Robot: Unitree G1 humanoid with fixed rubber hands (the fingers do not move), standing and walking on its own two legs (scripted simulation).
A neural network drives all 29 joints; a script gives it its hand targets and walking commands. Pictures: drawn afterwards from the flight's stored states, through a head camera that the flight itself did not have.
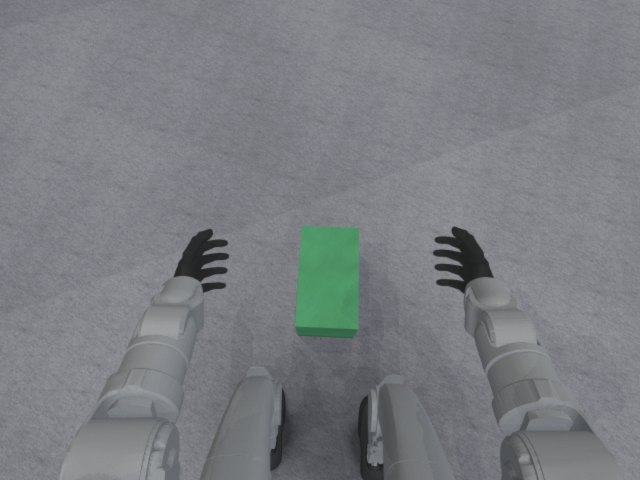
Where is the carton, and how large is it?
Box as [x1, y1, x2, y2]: [295, 226, 358, 337]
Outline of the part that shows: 302,226 295,327 298,335 352,337 357,330 358,228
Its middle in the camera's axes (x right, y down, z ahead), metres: +0.02 +0.11 +1.07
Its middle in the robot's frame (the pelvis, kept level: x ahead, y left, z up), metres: +0.50 +0.00 -0.61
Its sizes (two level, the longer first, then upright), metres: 0.268 0.154 0.162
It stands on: the floor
